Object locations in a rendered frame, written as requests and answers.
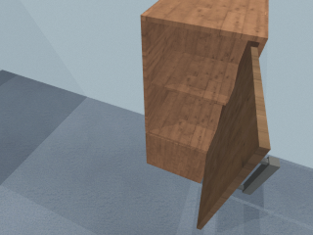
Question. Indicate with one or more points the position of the handle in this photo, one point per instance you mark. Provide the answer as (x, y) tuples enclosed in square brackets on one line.
[(268, 166)]

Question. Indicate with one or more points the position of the cupboard door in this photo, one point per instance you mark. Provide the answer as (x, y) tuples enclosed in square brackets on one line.
[(240, 142)]

